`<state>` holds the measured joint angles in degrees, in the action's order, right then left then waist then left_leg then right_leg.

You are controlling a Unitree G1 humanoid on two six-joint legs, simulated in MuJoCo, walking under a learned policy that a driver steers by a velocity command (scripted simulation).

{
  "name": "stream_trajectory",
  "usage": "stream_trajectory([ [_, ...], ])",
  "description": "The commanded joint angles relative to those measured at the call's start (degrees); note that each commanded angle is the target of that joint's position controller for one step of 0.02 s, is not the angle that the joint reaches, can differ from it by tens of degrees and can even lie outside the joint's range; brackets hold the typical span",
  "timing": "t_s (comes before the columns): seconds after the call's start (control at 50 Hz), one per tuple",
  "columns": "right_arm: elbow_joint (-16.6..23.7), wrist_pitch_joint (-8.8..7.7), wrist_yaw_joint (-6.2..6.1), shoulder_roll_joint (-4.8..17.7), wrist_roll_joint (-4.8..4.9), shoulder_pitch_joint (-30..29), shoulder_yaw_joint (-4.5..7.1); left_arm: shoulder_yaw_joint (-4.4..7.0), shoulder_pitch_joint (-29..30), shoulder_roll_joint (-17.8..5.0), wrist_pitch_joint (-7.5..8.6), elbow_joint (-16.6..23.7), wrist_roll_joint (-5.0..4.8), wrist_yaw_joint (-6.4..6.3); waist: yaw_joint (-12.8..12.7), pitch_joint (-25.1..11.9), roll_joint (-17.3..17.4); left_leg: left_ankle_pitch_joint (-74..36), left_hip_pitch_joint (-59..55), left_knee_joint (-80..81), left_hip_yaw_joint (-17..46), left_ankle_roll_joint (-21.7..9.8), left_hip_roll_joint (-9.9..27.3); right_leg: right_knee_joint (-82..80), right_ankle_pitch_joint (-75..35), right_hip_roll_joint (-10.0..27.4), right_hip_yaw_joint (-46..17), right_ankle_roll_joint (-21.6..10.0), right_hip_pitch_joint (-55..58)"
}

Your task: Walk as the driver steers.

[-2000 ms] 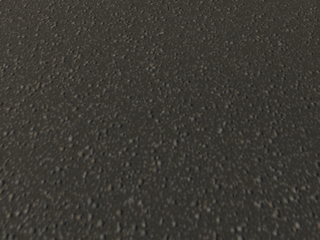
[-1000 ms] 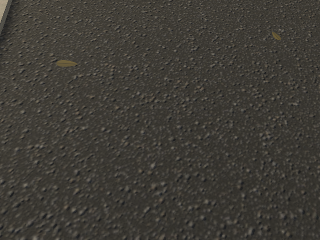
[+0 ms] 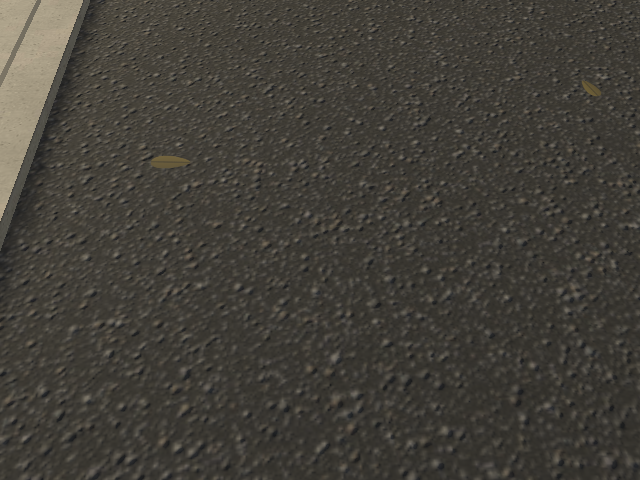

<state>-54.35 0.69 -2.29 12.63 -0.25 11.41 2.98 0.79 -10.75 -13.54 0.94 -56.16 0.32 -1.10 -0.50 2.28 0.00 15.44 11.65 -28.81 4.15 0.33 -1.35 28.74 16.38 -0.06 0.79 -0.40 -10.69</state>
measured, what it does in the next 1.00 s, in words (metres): walks ahead: right foot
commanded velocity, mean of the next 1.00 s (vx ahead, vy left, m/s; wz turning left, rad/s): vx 0.27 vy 0.00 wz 0.00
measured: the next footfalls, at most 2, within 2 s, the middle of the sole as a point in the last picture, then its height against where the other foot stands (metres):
right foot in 0.98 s outside the picture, level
left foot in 1.52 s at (280, 374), level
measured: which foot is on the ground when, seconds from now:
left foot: down 0.00-0.98, up 1.00-1.00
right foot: down 0.00-0.52, up 0.54-0.96, down 0.98-1.00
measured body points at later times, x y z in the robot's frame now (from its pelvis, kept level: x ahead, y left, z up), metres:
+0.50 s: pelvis +0.04 +0.02 +0.00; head +0.04 +0.04 +0.45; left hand +0.04 +0.29 -0.15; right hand +0.08 -0.25 -0.13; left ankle +0.03 +0.12 -0.73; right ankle -0.01 -0.11 -0.74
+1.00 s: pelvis +0.28 -0.01 -0.02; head +0.31 -0.01 +0.42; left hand +0.52 +0.22 -0.11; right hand +0.17 -0.26 -0.16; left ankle +0.04 +0.13 -0.71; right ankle +0.41 -0.10 -0.74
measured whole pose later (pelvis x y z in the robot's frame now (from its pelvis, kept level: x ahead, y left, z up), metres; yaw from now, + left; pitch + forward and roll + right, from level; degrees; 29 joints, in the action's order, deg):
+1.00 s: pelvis +0.28 -0.01 -0.02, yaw +0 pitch +2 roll +0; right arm -62.5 -3.2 -0.9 13.2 0.0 27.3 2.0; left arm 2.0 3.2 -13.8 5.8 -46.9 -1.3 2.6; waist 3.6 2.7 0.1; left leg 28.2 -5.1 -31.1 -0.3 -0.2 1.7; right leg 33.0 4.8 -0.6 3.8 -4.8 -30.2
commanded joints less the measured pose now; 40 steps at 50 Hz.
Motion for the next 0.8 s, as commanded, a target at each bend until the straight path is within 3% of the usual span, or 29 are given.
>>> stream_trajectory([
  [0.02,0.8,-0.56,-0.23,6.1,0.05,0.3,1.15,1.08,-0.4,-6.2,0.53,1.3,-0.03,-0.29,0.1,-1.3,0.0,-11.3,-1.8,4.0,1.8,-1.4,2.2,-6.0,-6.3,2.5,-2.6,-1.1,-2.3],
  [0.24,-4.2,-0.55,-0.38,5.6,0.16,0.7,0.56,0.74,-2.5,-5.6,0.39,-1.3,-0.09,-0.58,0.1,-0.5,0.1,-10.4,-1.4,4.8,1.0,-1.0,2.0,-6.6,-6.4,2.0,-2.6,-1.4,-1.9],
  [0.26,-5.0,-0.50,-0.41,5.0,0.21,1.8,0.38,0.71,-3.7,-5.4,0.29,-2.0,-0.14,-0.66,0.1,-1.8,-0.3,-4.7,-1.7,4.6,-0.1,-1.1,1.1,-7.2,-0.2,1.6,-2.3,-1.6,-1.4],
  [0.28,-5.4,-0.46,-0.46,5.1,0.57,2.1,0.47,1.12,-4.0,-6.5,0.05,-2.3,-0.56,-0.85,0.0,-0.9,-1.5,4.7,0.2,2.6,-1.9,-1.5,-0.6,-7.8,10.0,1.5,-3.1,-2.7,-2.0],
  [0.3,-5.2,-0.65,-0.45,5.3,0.79,1.7,0.55,1.61,-4.4,-7.9,-0.09,-2.1,-0.95,-1.04,-0.3,1.1,-3.3,13.3,4.0,0.1,-3.2,-2.0,-1.7,-9.4,20.4,3.1,-6.0,-4.5,-3.2],
  [0.34,-3.4,-2.18,0.03,4.2,1.05,-1.2,0.21,2.54,-7.9,-10.7,0.51,-2.4,-1.50,-1.15,-1.8,4.7,-8.7,13.9,12.6,-8.8,-5.5,-2.5,-1.7,-17.1,33.6,12.4,-19.5,-10.0,-2.1],
  [0.36,-2.7,-3.15,0.48,3.4,1.23,-2.5,-0.04,3.20,-8.6,-12.2,1.03,-2.5,-1.68,-1.15,-2.0,6.4,-10.4,10.1,14.0,-14.0,-5.1,-2.7,0.5,-20.5,34.1,17.8,-26.7,-13.1,-3.5],
  [0.4,-2.5,-4.41,1.36,3.9,1.70,-2.6,0.18,3.34,-7.0,-11.6,2.09,-1.5,-1.25,-0.92,-1.0,7.2,-8.9,12.3,17.2,-18.6,-3.2,-3.9,3.7,-21.6,28.1,20.4,-28.9,-14.3,-3.0],
  [0.44,-3.0,-5.31,1.87,4.0,2.09,-0.9,0.29,3.36,-3.7,-10.9,2.39,0.1,-2.15,-0.46,1.2,5.9,-7.4,11.9,11.7,-9.2,-4.1,-5.0,4.3,-19.7,20.4,17.0,-21.5,-11.1,-3.5],
  [0.48,-7.0,-5.65,1.97,3.8,1.70,6.5,0.95,3.39,-1.5,-10.7,1.92,1.0,-2.83,-0.14,4.5,2.6,-5.8,-1.1,-6.0,2.2,-8.9,-4.1,-0.2,-13.8,13.8,10.2,-11.6,-8.2,-10.8],
  [0.5,-8.7,-5.41,1.99,4.3,1.43,11.0,1.41,2.94,-1.3,-9.2,1.97,1.4,-2.59,-0.01,5.9,1.2,-3.5,-1.8,-11.9,3.4,-7.2,-3.7,0.0,-7.9,10.5,7.6,-8.3,-6.9,-14.0],
  [0.52,-9.8,-5.43,1.65,7.1,1.34,17.6,2.20,1.74,-0.1,-5.3,2.35,2.3,-1.81,0.45,8.0,-1.2,6.6,5.6,-18.8,10.2,7.2,-6.5,9.4,8.9,6.0,2.6,-1.8,-3.7,-20.6],
  [0.54,-10.2,-5.79,2.14,14.0,1.44,23.4,3.41,1.25,0.3,-2.9,3.45,4.9,-1.70,0.35,8.7,-2.5,18.8,13.7,-24.2,18.7,30.9,-15.0,21.5,24.7,13.8,-3.2,1.4,-1.8,-32.6],
  [0.56,-9.8,-6.81,2.45,10.8,0.56,20.3,2.15,1.84,1.7,-5.5,4.19,5.5,-2.86,0.37,6.9,0.5,11.8,20.0,-20.5,19.9,36.5,-17.9,24.7,35.8,16.0,0.0,-4.3,-2.7,-37.8],
  [0.58,-7.9,-7.63,2.62,7.8,0.58,15.6,1.19,1.99,1.7,-6.4,4.87,5.6,-3.69,0.86,4.7,3.7,7.3,20.4,-19.1,20.1,31.5,-16.2,22.8,39.4,9.8,2.9,-6.4,-4.0,-41.3],
  [0.62,-5.9,-7.91,3.22,6.8,0.77,10.4,0.37,2.57,1.4,-7.3,5.57,4.8,-2.45,1.26,2.5,4.3,4.2,7.8,-17.0,20.7,20.3,-12.0,18.5,36.7,-0.1,6.1,-5.2,-4.4,-40.7],
  [0.66,-6.0,-7.18,3.06,4.5,0.34,11.8,-0.57,2.89,2.0,-6.8,5.39,4.8,-1.67,1.94,2.3,3.2,5.2,-5.6,-14.9,21.3,11.3,-10.0,14.7,31.9,-5.2,7.1,-3.2,-3.1,-36.1],
  [0.72,-6.3,-6.39,1.91,6.2,0.10,14.5,-0.59,2.18,7.2,-4.2,4.63,7.0,-1.32,2.34,3.3,3.7,4.5,-16.7,-12.8,22.0,5.0,-10.6,12.8,23.6,-10.1,6.2,-0.3,-0.5,-35.0],
  [0.8,-6.1,-6.18,1.07,8.4,0.30,16.7,-0.29,1.09,16.6,-2.8,4.48,10.6,-1.78,2.80,5.4,5.6,4.9,-16.4,-7.8,24.5,0.9,-10.4,11.9,8.4,-18.0,3.3,2.7,0.1,-27.1],
])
